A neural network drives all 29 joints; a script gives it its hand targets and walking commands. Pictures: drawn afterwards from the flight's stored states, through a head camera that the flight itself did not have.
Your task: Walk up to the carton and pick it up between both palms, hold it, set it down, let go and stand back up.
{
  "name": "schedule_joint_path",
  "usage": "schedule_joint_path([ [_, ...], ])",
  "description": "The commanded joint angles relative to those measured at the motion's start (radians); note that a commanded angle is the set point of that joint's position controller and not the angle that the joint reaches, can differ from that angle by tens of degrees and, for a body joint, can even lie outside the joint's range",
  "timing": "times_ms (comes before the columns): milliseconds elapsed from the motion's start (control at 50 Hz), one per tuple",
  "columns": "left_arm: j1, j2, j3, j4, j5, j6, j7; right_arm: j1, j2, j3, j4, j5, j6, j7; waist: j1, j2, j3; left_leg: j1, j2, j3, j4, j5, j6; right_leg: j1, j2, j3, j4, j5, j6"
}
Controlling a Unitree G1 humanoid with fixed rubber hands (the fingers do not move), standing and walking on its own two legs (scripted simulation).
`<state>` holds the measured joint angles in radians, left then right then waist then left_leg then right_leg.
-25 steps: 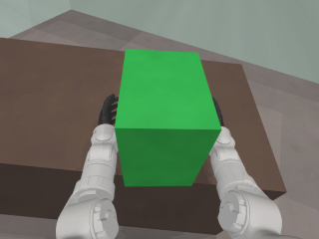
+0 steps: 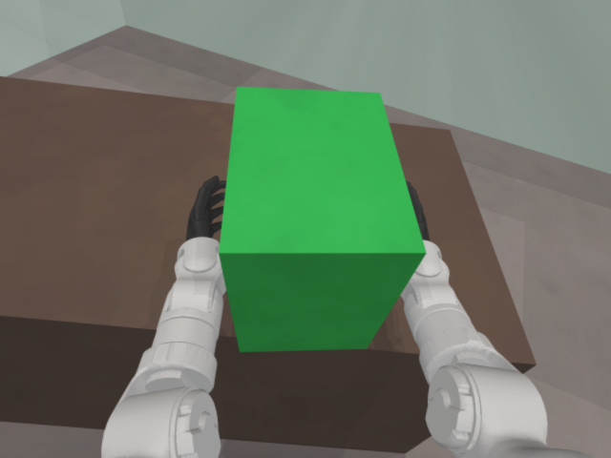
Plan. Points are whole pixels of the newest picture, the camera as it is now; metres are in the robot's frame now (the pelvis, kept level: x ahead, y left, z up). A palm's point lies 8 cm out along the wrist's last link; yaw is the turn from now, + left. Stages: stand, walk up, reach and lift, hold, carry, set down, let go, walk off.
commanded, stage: reach and lift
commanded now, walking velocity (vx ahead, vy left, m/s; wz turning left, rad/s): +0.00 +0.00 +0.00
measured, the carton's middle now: (306, 228) +0.42 +0.04 +0.08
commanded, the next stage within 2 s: none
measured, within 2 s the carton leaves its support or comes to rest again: neither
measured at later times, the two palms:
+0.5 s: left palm (198, 225) +0.37 +0.17 +0.11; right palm (419, 226) +0.40 -0.11 +0.13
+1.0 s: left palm (190, 195) +0.37 +0.18 +0.17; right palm (437, 199) +0.39 -0.11 +0.19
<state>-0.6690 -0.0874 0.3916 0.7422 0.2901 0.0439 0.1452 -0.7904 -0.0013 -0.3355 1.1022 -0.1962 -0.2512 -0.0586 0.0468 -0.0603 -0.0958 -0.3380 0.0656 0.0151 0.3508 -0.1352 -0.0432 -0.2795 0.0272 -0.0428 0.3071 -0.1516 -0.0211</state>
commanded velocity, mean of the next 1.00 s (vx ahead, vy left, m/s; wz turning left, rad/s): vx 0.00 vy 0.00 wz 0.00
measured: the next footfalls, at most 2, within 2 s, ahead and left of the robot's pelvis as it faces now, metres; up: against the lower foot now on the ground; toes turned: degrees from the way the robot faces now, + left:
none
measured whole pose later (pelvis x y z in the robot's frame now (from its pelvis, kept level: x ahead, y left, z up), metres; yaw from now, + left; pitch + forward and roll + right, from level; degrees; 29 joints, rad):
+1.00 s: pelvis -0.03 +0.01 +0.00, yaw +1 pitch -3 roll -1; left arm -0.82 0.01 0.30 0.67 0.21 0.45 0.15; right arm -0.95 -0.07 -0.15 1.03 0.13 0.15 -0.13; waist -0.02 -0.07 -0.04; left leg -0.17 0.04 0.01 0.34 -0.12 -0.02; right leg -0.11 0.01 -0.05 0.31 -0.15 -0.01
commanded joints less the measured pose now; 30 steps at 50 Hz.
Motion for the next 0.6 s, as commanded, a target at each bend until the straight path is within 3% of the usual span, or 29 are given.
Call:
schedule_joint_path([
  [0,-0.778,-0.584,-0.373,-0.129,-0.011,-0.093,-0.117,-0.784,0.528,0.285,-0.203,-0.009,-0.120,0.103,0.030,0.097,-0.658,0.358,-0.037,0.083,0.037,0.423,-0.012,0.232,-0.008,-0.056,0.018,0.380,0.041],
  [20,-0.807,-0.594,-0.390,-0.178,-0.031,-0.106,-0.122,-0.765,0.541,0.309,-0.201,-0.002,-0.118,0.096,0.026,0.060,-0.691,0.345,-0.033,0.077,0.029,0.422,-0.001,0.241,-0.013,-0.041,0.024,0.426,0.052],
  [40,-0.805,-0.564,-0.361,-0.129,-0.013,-0.101,-0.131,-0.791,0.553,0.307,-0.222,-0.004,-0.114,0.090,0.023,0.020,-0.656,0.295,-0.043,0.086,0.012,0.383,0.013,0.290,-0.018,-0.031,0.021,0.458,0.063],
  [60,-0.810,-0.560,-0.356,-0.101,-0.013,-0.103,-0.132,-0.816,0.541,0.319,-0.233,0.008,-0.112,0.094,0.022,0.046,-0.651,0.277,-0.049,0.086,0.006,0.371,0.009,0.311,-0.020,-0.028,0.035,0.489,0.065],
  [80,-0.817,-0.571,-0.357,-0.114,-0.001,-0.101,-0.132,-0.853,0.528,0.292,-0.201,0.005,-0.116,0.100,0.021,0.068,-0.691,0.326,-0.045,0.084,0.007,0.388,0.001,0.281,-0.010,-0.042,0.033,0.398,0.060],
  [120,-0.809,-0.575,-0.375,-0.087,-0.006,-0.101,-0.130,-0.819,0.519,0.294,-0.192,0.002,-0.121,0.096,0.011,0.071,-0.678,0.325,-0.039,0.078,0.012,0.363,0.000,0.254,-0.002,-0.057,0.033,0.393,0.051],
  [140,-0.828,-0.546,-0.326,-0.102,0.016,-0.103,-0.133,-0.780,0.542,0.292,-0.116,0.000,-0.098,0.093,0.044,0.073,-0.602,0.305,-0.052,0.104,-0.003,0.337,0.005,0.293,-0.016,-0.037,0.018,0.373,0.048],
  [160,-0.864,-0.582,-0.362,-0.107,-0.017,-0.098,-0.125,-0.826,0.530,0.298,-0.165,0.012,-0.102,0.102,0.031,0.101,-0.645,0.316,-0.041,0.074,-0.004,0.360,0.001,0.238,-0.010,-0.047,0.025,0.344,0.051],
  [180,-0.857,-0.570,-0.365,-0.113,-0.016,-0.081,-0.129,-0.817,0.526,0.294,-0.175,0.015,-0.090,0.095,0.021,0.077,-0.606,0.292,-0.039,0.086,-0.005,0.322,0.011,0.258,-0.009,-0.046,0.021,0.370,0.059],
  [200,-0.816,-0.570,-0.365,-0.076,-0.022,-0.064,-0.137,-0.761,0.518,0.295,-0.115,0.012,-0.068,0.093,0.002,0.051,-0.598,0.329,-0.041,0.086,-0.013,0.305,0.013,0.247,-0.009,-0.044,0.008,0.349,0.057],
  [220,-0.810,-0.548,-0.326,-0.061,-0.010,-0.057,-0.142,-0.777,0.528,0.289,-0.114,0.024,-0.048,0.089,0.027,0.046,-0.516,0.286,-0.050,0.093,-0.026,0.266,0.018,0.274,-0.017,-0.027,-0.003,0.321,0.063],
  [240,-0.797,-0.523,-0.320,-0.035,-0.019,-0.038,-0.153,-0.771,0.540,0.294,-0.130,0.020,-0.027,0.079,0.018,0.021,-0.495,0.238,-0.059,0.108,-0.032,0.207,0.033,0.305,-0.029,-0.014,-0.005,0.346,0.071],
  [260,-0.856,-0.539,-0.343,-0.110,-0.045,-0.046,-0.150,-0.834,0.544,0.309,-0.226,0.042,-0.047,0.078,0.030,0.050,-0.637,0.266,-0.059,0.092,-0.020,0.274,0.020,0.344,-0.027,-0.022,0.026,0.414,0.067],
  [280,-0.813,-0.541,-0.354,-0.092,-0.038,-0.028,-0.152,-0.836,0.572,0.354,-0.219,0.071,-0.024,0.073,0.044,0.057,-0.601,0.242,-0.070,0.091,-0.020,0.261,0.026,0.358,-0.024,-0.016,0.032,0.418,0.074],
  [300,-0.850,-0.577,-0.399,-0.130,-0.061,-0.030,-0.146,-0.869,0.542,0.343,-0.270,0.078,-0.036,0.078,0.016,0.095,-0.678,0.276,-0.063,0.073,-0.008,0.336,0.012,0.332,-0.011,-0.029,0.045,0.447,0.064],
  [320,-0.868,-0.583,-0.416,-0.132,-0.074,-0.030,-0.141,-0.867,0.551,0.332,-0.244,0.081,-0.032,0.076,-0.017,0.084,-0.689,0.308,-0.064,0.060,0.002,0.328,0.006,0.308,-0.018,-0.036,0.045,0.472,0.073],
  [340,-0.931,-0.573,-0.420,-0.171,-0.094,-0.027,-0.139,-0.859,0.571,0.364,-0.236,0.104,-0.008,0.071,-0.004,0.096,-0.696,0.311,-0.070,0.064,-0.002,0.334,0.016,0.309,-0.023,-0.022,0.039,0.456,0.077],
  [360,-0.954,-0.587,-0.450,-0.171,-0.118,-0.018,-0.138,-0.866,0.566,0.354,-0.277,0.089,0.000,0.065,-0.041,0.073,-0.691,0.315,-0.070,0.055,0.003,0.314,0.011,0.314,-0.017,-0.039,0.040,0.462,0.080],
  [380,-0.939,-0.572,-0.451,-0.161,-0.125,-0.003,-0.139,-0.840,0.567,0.360,-0.207,0.113,0.030,0.064,-0.033,0.093,-0.628,0.301,-0.068,0.050,0.002,0.269,0.016,0.287,-0.026,-0.019,0.035,0.414,0.081],
  [400,-0.958,-0.556,-0.434,-0.151,-0.119,0.017,-0.147,-0.863,0.589,0.359,-0.244,0.109,0.057,0.059,-0.034,0.053,-0.571,0.305,-0.067,0.047,-0.021,0.196,0.033,0.276,-0.032,-0.004,0.011,0.323,0.083],
  [420,-0.887,-0.544,-0.388,-0.101,-0.093,0.032,-0.158,-0.893,0.610,0.410,-0.284,0.119,0.065,0.060,0.019,0.027,-0.575,0.273,-0.068,0.054,-0.030,0.162,0.046,0.306,-0.038,0.008,0.016,0.335,0.093],
  [440,-0.997,-0.547,-0.418,-0.174,-0.136,0.020,-0.157,-0.929,0.643,0.423,-0.325,0.143,0.070,0.052,0.019,0.027,-0.673,0.240,-0.076,0.049,-0.023,0.162,0.039,0.346,-0.044,0.017,0.036,0.372,0.097],
  [460,-0.940,-0.552,-0.403,-0.149,-0.120,0.037,-0.156,-0.876,0.638,0.418,-0.288,0.158,0.092,0.055,0.024,0.033,-0.612,0.242,-0.075,0.049,-0.023,0.192,0.039,0.362,-0.041,0.023,0.030,0.372,0.094],
  [480,-1.018,-0.623,-0.498,-0.242,-0.174,0.027,-0.136,-0.961,0.645,0.446,-0.386,0.196,0.078,0.059,0.009,0.078,-0.764,0.308,-0.074,0.025,0.000,0.318,0.017,0.298,-0.009,-0.004,0.048,0.416,0.079],
  [520,-1.019,-0.658,-0.585,-0.300,-0.207,0.050,-0.121,-0.945,0.636,0.478,-0.379,0.227,0.100,0.048,-0.052,0.111,-0.793,0.410,-0.078,0.011,0.044,0.411,-0.003,0.266,0.002,-0.020,0.042,0.493,0.071],
  [540,-0.967,-0.662,-0.581,-0.274,-0.194,0.084,-0.113,-0.899,0.623,0.480,-0.353,0.239,0.136,0.037,-0.045,0.133,-0.740,0.442,-0.071,0.000,0.043,0.401,-0.003,0.216,0.012,-0.019,0.024,0.437,0.066],
  [560,-0.967,-0.630,-0.569,-0.259,-0.192,0.102,-0.111,-0.900,0.606,0.463,-0.348,0.237,0.152,0.038,-0.060,0.120,-0.691,0.431,-0.071,-0.005,0.043,0.342,-0.006,0.212,0.012,-0.029,0.017,0.397,0.070],
  [580,-0.921,-0.611,-0.526,-0.200,-0.172,0.133,-0.123,-0.917,0.604,0.482,-0.374,0.247,0.189,0.025,-0.040,0.078,-0.580,0.389,-0.082,0.002,0.019,0.272,0.013,0.237,0.004,-0.010,-0.006,0.324,0.070],
])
